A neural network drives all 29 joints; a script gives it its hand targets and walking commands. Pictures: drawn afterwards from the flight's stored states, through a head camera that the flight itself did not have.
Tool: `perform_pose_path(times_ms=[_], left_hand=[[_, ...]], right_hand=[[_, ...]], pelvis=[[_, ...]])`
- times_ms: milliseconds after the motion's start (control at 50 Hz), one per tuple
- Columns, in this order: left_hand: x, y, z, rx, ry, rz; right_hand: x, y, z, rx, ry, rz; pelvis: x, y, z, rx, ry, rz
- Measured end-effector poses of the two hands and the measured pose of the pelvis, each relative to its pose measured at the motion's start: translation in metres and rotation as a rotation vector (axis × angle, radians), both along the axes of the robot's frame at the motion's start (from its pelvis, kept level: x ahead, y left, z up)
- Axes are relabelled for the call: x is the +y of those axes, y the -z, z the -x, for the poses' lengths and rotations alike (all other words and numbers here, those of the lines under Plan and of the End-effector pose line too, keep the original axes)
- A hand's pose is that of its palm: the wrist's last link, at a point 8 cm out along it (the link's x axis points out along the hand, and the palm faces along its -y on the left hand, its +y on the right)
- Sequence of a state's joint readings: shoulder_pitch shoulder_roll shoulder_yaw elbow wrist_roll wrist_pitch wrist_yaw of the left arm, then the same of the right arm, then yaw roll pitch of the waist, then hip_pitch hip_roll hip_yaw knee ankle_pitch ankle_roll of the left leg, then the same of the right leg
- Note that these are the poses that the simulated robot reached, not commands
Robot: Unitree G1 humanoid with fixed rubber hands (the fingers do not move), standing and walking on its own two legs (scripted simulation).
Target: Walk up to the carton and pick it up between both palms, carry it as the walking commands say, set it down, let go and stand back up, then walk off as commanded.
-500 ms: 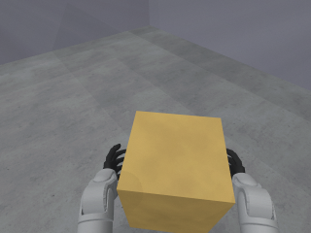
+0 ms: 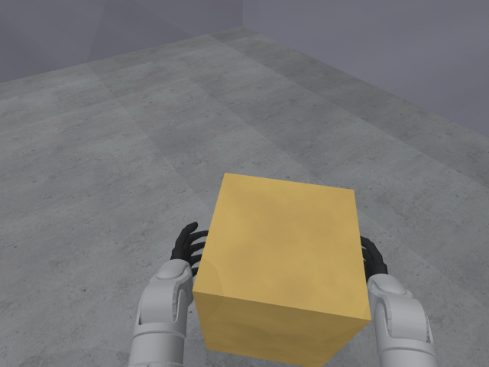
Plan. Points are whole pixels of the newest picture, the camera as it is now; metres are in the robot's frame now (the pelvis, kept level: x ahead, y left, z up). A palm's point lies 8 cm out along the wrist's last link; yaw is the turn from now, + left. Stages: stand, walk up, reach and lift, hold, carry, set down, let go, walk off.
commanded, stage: hold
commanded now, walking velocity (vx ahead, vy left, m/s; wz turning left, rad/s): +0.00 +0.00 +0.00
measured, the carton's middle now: (274, 275) +0.30 -0.03 -0.03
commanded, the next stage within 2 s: set down in 0.64 s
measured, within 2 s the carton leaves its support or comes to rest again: neither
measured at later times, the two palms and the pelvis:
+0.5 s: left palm (192, 252) +0.30 +0.12 +0.04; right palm (381, 262) +0.29 -0.20 +0.04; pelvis +0.05 -0.03 +0.01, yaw +0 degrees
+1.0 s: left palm (197, 258) +0.31 +0.11 +0.00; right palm (373, 267) +0.30 -0.20 -0.01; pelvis +0.04 -0.04 +0.00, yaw -1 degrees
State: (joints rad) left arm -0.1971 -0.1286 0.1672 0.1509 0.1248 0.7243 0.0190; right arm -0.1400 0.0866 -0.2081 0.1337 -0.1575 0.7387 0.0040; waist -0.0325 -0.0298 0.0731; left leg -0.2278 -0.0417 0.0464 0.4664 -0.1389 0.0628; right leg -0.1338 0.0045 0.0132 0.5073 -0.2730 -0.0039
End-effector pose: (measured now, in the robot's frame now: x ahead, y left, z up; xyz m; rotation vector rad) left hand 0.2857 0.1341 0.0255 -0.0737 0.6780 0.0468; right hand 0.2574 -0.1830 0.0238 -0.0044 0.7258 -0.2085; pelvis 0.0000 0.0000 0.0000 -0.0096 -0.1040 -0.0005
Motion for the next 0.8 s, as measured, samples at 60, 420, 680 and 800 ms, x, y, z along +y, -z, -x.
perform_pose_path(times_ms=[60, 420, 680, 800], left_hand=[[-0.003, -0.004, -0.005, -0.024, -0.009, 0.008], [-0.013, -0.02, -0.021, -0.042, -0.008, -0.013], [-0.021, -0.015, -0.02, -0.03, -0.024, -0.021], [-0.022, -0.007, -0.025, -0.007, -0.021, -0.032]], right_hand=[[-0.003, -0.007, -0.009, -0.027, 0.01, -0.015], [-0.012, -0.017, -0.032, -0.042, -0.021, -0.042], [-0.02, -0.009, -0.034, -0.026, -0.021, -0.047], [-0.021, 0.003, -0.038, -0.003, -0.023, -0.053]], pelvis=[[-0.003, 0.001, -0.003, -0.031, -0.005, 0.0], [-0.024, -0.008, -0.045, -0.091, -0.005, -0.019], [-0.038, -0.01, -0.049, -0.027, -0.002, -0.022], [-0.04, -0.008, -0.044, 0.002, 0.008, -0.018]])
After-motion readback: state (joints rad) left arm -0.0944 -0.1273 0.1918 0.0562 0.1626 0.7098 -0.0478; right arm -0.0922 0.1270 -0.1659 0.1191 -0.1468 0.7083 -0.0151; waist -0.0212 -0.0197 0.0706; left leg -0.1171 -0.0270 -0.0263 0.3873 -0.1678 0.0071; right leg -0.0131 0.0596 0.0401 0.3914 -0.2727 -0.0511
